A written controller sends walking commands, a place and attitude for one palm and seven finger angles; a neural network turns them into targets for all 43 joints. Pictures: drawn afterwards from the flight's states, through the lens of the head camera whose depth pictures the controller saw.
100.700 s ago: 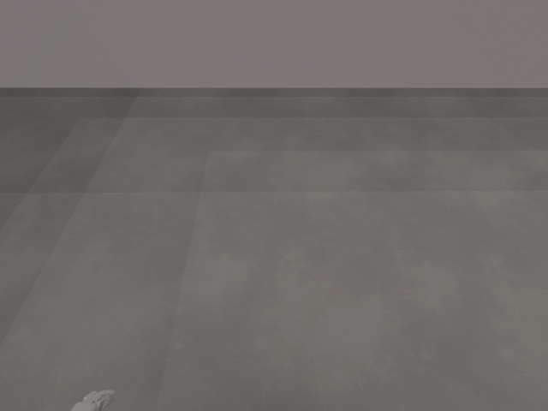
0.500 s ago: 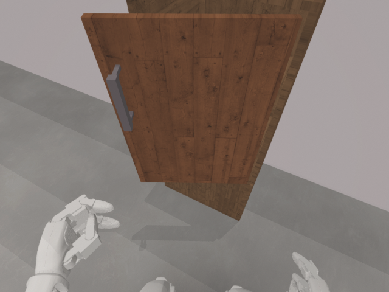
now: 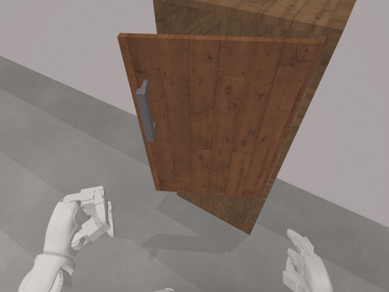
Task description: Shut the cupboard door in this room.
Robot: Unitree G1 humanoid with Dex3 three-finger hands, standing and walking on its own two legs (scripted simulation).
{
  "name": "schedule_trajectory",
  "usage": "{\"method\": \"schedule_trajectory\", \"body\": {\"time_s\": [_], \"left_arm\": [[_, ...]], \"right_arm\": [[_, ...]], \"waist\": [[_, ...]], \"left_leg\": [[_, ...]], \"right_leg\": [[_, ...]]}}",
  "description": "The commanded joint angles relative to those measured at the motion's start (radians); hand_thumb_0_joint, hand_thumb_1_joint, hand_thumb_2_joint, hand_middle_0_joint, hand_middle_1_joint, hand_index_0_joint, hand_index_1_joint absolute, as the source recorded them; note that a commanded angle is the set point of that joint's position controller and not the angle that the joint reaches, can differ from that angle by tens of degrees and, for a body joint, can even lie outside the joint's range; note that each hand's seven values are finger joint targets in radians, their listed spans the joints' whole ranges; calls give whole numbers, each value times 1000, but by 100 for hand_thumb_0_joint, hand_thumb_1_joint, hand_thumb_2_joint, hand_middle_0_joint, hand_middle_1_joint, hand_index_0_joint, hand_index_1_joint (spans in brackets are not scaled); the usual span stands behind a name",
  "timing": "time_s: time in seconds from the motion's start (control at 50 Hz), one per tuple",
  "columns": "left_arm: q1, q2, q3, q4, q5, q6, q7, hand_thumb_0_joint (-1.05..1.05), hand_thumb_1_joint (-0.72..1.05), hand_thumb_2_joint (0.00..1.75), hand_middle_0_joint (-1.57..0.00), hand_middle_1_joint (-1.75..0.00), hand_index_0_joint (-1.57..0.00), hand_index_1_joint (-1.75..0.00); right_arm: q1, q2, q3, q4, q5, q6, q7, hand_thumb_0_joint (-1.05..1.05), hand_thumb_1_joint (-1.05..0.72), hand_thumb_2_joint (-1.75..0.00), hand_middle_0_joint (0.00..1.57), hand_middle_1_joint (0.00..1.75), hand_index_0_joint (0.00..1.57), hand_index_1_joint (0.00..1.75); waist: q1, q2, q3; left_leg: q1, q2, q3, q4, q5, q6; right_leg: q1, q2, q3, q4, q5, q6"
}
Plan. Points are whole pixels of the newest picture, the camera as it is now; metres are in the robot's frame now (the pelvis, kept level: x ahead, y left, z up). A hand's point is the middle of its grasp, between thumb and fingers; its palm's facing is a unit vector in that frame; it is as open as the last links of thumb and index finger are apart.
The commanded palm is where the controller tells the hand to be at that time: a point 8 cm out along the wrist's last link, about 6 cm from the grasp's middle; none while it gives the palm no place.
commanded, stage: raise the hand and make a fist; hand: left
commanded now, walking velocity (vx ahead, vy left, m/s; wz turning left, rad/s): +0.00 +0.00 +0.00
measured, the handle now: (148, 112) +0.49 +0.16 +0.10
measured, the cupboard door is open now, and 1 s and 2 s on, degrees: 26 26 26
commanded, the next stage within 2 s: bring the fist close to the handle in 0.56 s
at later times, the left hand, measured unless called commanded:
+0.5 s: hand (105, 215) +0.23 +0.18 +0.10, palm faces +0.04 -1.00 -0.05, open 3.1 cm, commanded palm +0.20 +0.22 +0.10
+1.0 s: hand (128, 192) +0.27 +0.15 +0.10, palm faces -0.06 -1.00 -0.04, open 3.1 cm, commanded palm +0.25 +0.21 +0.10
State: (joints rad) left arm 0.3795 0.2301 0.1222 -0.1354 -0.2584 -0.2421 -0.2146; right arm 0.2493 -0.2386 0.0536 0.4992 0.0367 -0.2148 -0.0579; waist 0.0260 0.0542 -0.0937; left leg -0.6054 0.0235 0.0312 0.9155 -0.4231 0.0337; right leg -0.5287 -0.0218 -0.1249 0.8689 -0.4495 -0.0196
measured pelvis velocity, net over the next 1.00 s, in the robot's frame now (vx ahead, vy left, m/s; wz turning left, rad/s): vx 0.00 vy -0.02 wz -0.01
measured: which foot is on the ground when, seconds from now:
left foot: down 0.00-1.00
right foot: down 0.00-1.00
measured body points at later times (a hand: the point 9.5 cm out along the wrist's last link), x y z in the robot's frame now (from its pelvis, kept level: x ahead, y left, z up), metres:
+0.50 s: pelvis +0.00 -0.01 +0.01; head +0.01 -0.02 +0.46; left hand +0.22 +0.23 +0.10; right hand +0.16 -0.25 -0.06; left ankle +0.03 +0.09 -0.69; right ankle +0.00 -0.11 -0.69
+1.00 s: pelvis +0.00 -0.02 +0.01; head +0.01 -0.03 +0.46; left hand +0.27 +0.20 +0.10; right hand +0.16 -0.25 -0.07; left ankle +0.03 +0.09 -0.69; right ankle +0.00 -0.11 -0.69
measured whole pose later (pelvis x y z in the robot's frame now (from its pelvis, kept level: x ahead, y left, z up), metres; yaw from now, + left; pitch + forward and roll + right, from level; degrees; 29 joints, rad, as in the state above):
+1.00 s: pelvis +0.00 -0.02 +0.01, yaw +0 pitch +5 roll -1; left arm 0.11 0.23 0.14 0.09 -0.26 -0.19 -0.23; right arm 0.26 -0.26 0.04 0.59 0.04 -0.23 -0.07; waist 0.00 0.05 -0.06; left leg -0.53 0.03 0.04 0.81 -0.36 0.01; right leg -0.47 -0.01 -0.12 0.79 -0.41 -0.04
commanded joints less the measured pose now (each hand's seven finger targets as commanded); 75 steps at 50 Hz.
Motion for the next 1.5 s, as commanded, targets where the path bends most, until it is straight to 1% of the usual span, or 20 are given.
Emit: {"method": "schedule_trajectory", "body": {"time_s": [0.0, 0.08, 0.12, 0.2, 0.3, 0.38, 0.46, 0.54, 0.6, 0.68, 0.78, 0.88, 0.96, 1.06, 1.2, 1.28, 1.34, 1.38, 1.46, 1.48], "left_arm": [[-117, 165, 109, -229, -23, 1, -19, 0, 90, 90, -130, -150, -130, -150], [-186, 200, 192, -282, -50, -50, 33, 0, 90, 90, -130, -150, -130, -150], [-195, 155, 156, -255, -51, -66, 36, 0, 90, 90, -130, -150, -130, -150], [-112, 74, 53, -97, -46, -10, -26, 0, 90, 90, -130, -150, -130, -150], [-113, 144, 102, -135, -45, 42, -57, 0, 90, 90, -130, -150, -130, -150], [-195, 215, 210, -252, -54, -46, 17, 0, 90, 90, -130, -150, -130, -150], [-174, 138, 145, -216, -43, -118, 42, 0, 90, 90, -130, -150, -130, -150], [-113, 93, 56, -106, -35, -59, -23, 0, 90, 90, -130, -150, -130, -150], [-103, 124, 72, -93, -40, 0, -57, 0, 90, 90, -130, -150, -130, -150], [-252, 188, 159, -192, -54, -25, -12, 0, 90, 90, -130, -150, -130, -150], [-385, 143, 120, -131, -33, -102, 38, 0, 90, 90, -130, -150, -130, -150], [-378, 109, 44, 21, -7, -26, -16, 0, 90, 90, -130, -150, -130, -150], [-460, 158, 108, 39, -20, 28, -12, 0, 90, 90, -130, -150, -130, -150], [-537, 157, 152, 0, -20, -35, 61, 0, 90, 90, -130, -150, -130, -150], [-607, 71, 18, 143, 29, -34, 48, 0, 90, 90, -130, -150, -130, -150], [-718, 116, 55, 175, 27, -10, 59, 0, 90, 90, -130, -150, -130, -150], [-800, 108, 64, 165, 32, -29, 90, 0, 90, 90, -130, -150, -130, -150], [-848, 159, 111, 211, 39, -46, 119, 0, 90, 90, -130, -150, -130, -150], [-897, 132, 89, 300, 58, -65, 132, 0, 90, 90, -130, -150, -130, -150], [-881, 145, 101, 361, 61, -56, 130, 0, 90, 90, -130, -150, -130, -150]], "right_arm": [[-39, -132, -60, -151, 6, -48, -20, 0, -90, -90, 20, 30, 20, 30], [-56, -116, -47, -132, -1, -56, -19, 0, -90, -90, 20, 30, 20, 30], [-58, -114, -45, -116, 1, -66, -13, 0, -90, -90, 20, 30, 20, 30], [-46, -133, -54, -103, 10, -70, -7, 0, -90, -90, 20, 30, 20, 30], [-55, -141, -62, -124, 11, -69, -15, 0, -90, -90, 20, 30, 20, 30], [-62, -125, -59, -115, -5, -72, -16, 0, -90, -90, 20, 30, 20, 30], [-57, -120, -56, -90, -6, -84, 0, 0, -90, -90, 20, 30, 20, 30], [-45, -138, -64, -89, 7, -80, 0, 0, -90, -90, 20, 30, 20, 30], [-50, -144, -67, -107, 13, -73, -10, 0, -90, -90, 20, 30, 20, 30], [-66, -134, -61, -105, 2, -73, -22, 0, -90, -90, 20, 30, 20, 30], [-62, -126, -55, -62, 0, -87, -15, 0, -90, -90, 20, 30, 20, 30], [-45, -141, -62, -54, 9, -79, -12, 0, -90, -90, 20, 30, 20, 30], [-57, -141, -63, -67, 9, -58, -17, 0, -90, -90, 20, 30, 20, 30], [-70, -123, -61, -60, -1, -49, -6, 0, -90, -90, 20, 30, 20, 30], [-46, -138, -71, -34, 5, -29, 8, 0, -90, -90, 20, 30, 20, 30], [-35, -148, -75, -24, 5, -15, -1, 0, -90, -90, 20, 30, 20, 30], [-47, -137, -72, -23, 1, -9, 1, 0, -90, -90, 20, 30, 20, 30], [-39, -140, -71, -5, -3, 1, 0, 0, -90, -90, 20, 30, 20, 30], [-37, -134, -71, 7, -3, 18, 10, 0, -90, -90, 20, 30, 20, 30], [-26, -139, -72, 11, -4, 28, 11, 0, -90, -90, 20, 30, 20, 30]], "waist": [[-10, -22, -137], [8, 10, -148], [-6, 32, -124], [-27, -44, -41], [-7, -64, -83], [11, -38, -128], [-8, 32, -108], [-32, -26, -50], [-19, -68, -48], [-14, -70, -86], [-37, -29, -79], [-35, -20, -110], [-20, -73, -141], [-5, -45, -182], [-43, -25, -129], [-45, -85, -172], [-34, -51, -215], [-34, -81, -219], [-37, -36, -214], [-37, -74, -206]], "left_leg": [[162, -18, -76, -200, 214, -12], [196, -17, -76, -218, 237, -21], [209, -18, -73, -222, 236, -23], [164, -20, -67, -224, 194, -18], [160, -27, -55, -225, 209, -12], [184, -26, -56, -228, 232, -16], [199, -26, -54, -220, 228, -20], [158, -25, -50, -216, 171, -15], [139, -29, -50, -217, 161, -10], [161, -29, -51, -215, 174, -12], [176, -25, -58, -212, 150, -13], [179, -29, -52, -216, 176, -10], [177, -33, -42, -224, 213, -12], [228, -30, -36, -236, 287, -16], [221, -26, -33, -236, 251, -12], [227, -26, -39, -237, 244, -10], [254, -27, -39, -243, 268, -14], [244, -24, -37, -240, 267, -12], [244, -25, -27, -239, 284, -15], [228, -24, -25, -237, 279, -12]], "right_leg": [[71, 33, 58, -158, 232, -1], [96, 41, 53, -164, 239, -7], [81, 40, 53, -172, 241, -8], [67, 31, 67, -212, 218, 3], [118, 14, 98, -237, 215, 9], [135, 23, 94, -218, 219, 3], [90, 30, 78, -192, 232, -4], [68, 21, 99, -231, 181, 8], [92, 9, 127, -259, 145, 13], [109, 9, 134, -260, 132, 15], [60, 20, 115, -233, 118, 7], [85, 11, 123, -238, 182, 10], [131, 3, 129, -246, 233, 16], [156, 15, 103, -210, 341, 9], [96, 17, 100, -219, 311, 8], [115, 18, 103, -228, 300, 10], [125, 17, 95, -213, 326, 6], [130, 19, 102, -214, 322, 8], [123, 18, 104, -207, 358, 5], [129, 18, 107, -214, 355, 8]]}}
